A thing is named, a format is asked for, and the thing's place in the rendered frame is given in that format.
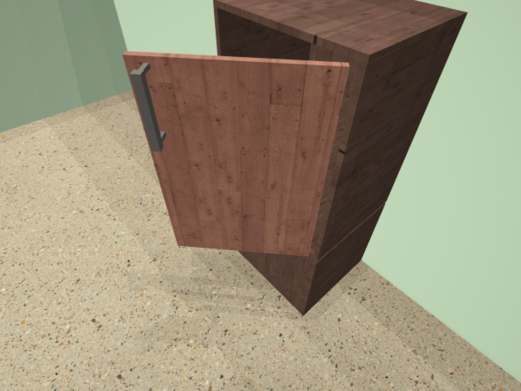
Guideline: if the handle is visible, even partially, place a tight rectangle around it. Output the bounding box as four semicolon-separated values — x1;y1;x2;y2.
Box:
130;63;166;152

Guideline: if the cupboard door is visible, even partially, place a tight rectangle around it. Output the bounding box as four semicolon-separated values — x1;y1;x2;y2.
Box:
123;51;349;257

